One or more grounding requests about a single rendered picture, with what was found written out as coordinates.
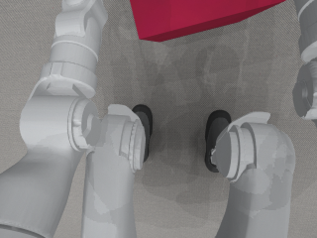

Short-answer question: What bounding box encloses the robot right upper arm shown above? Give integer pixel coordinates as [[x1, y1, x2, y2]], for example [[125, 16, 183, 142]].
[[292, 57, 317, 128]]

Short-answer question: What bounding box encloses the robot right forearm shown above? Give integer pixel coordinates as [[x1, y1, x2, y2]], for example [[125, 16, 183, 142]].
[[294, 0, 317, 62]]

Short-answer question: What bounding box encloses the robot right thigh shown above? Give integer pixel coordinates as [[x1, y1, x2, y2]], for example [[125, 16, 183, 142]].
[[214, 122, 293, 238]]

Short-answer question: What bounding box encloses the robot left foot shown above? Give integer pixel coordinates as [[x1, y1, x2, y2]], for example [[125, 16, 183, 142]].
[[132, 104, 153, 163]]

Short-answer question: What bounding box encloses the carton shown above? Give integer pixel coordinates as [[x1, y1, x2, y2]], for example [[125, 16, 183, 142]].
[[130, 0, 286, 43]]

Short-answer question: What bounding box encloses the robot left forearm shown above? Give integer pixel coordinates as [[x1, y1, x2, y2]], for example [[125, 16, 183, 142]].
[[19, 0, 108, 139]]

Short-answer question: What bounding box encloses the robot left upper arm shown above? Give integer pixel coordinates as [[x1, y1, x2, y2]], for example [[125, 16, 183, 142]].
[[0, 95, 102, 238]]

